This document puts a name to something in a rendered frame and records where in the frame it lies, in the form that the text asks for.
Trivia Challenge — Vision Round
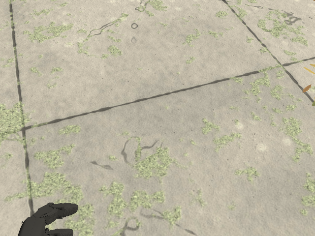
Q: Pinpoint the left robot hand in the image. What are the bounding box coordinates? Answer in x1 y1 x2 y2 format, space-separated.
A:
18 203 78 236

